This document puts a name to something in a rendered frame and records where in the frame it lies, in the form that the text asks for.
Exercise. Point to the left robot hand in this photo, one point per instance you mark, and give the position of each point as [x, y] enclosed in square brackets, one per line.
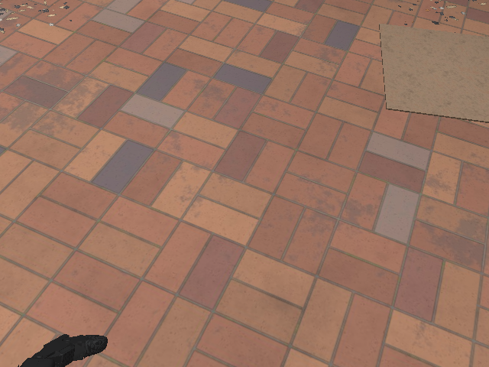
[64, 349]

